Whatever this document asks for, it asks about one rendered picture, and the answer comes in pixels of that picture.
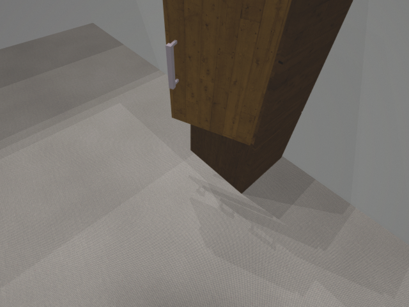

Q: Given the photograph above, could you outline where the cupboard door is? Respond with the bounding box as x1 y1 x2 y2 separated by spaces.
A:
163 0 292 145

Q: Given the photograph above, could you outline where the handle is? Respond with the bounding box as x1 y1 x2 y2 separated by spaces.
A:
166 40 179 90

